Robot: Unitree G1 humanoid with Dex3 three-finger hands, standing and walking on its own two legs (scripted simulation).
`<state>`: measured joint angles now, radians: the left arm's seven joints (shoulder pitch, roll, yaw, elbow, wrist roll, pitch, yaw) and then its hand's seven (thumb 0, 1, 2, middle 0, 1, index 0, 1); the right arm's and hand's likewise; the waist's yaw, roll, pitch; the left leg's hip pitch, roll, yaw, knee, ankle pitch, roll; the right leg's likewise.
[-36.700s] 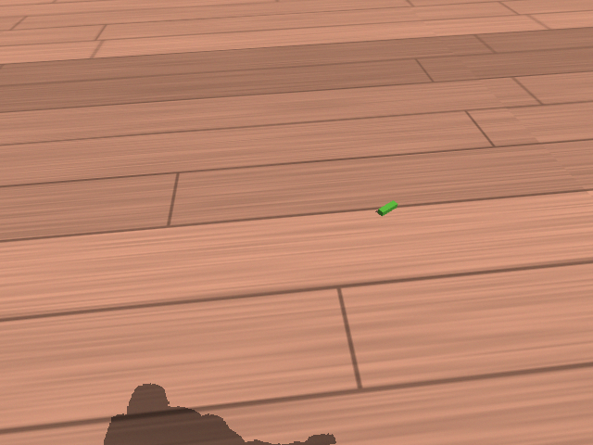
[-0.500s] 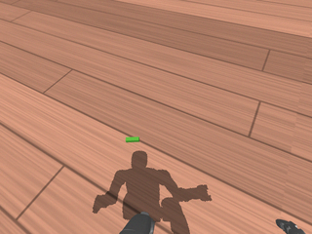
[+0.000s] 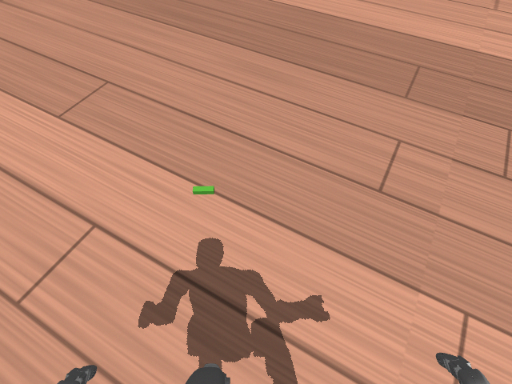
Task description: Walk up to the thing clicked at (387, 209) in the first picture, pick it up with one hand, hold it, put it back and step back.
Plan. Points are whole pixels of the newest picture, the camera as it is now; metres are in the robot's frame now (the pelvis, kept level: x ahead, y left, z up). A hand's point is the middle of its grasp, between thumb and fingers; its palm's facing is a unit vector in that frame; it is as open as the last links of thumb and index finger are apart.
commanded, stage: step back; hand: left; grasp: from above
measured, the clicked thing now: (203, 190) +0.98 +0.28 -0.74
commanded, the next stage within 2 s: stand in 1.16 s
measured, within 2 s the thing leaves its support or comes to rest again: neither
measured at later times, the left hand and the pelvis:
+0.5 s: hand out of the picture -0.03 +0.27 -0.13, palm faces +0.08 -0.91 -0.40, open 7.4 cm; pelvis -0.07 -0.02 +0.01, yaw +3 degrees
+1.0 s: hand out of the picture +0.01 +0.28 -0.14, palm faces +0.10 -0.94 -0.34, open 7.4 cm; pelvis -0.03 +0.01 +0.02, yaw +5 degrees
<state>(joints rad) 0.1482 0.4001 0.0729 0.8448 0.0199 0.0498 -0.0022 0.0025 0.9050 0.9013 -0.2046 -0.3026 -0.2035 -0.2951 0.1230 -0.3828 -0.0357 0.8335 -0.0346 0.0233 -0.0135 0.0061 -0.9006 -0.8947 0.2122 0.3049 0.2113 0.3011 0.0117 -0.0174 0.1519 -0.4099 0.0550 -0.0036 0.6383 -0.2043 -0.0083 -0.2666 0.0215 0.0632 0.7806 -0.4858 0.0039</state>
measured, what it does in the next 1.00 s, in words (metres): steps on the spot: right foot, then left foot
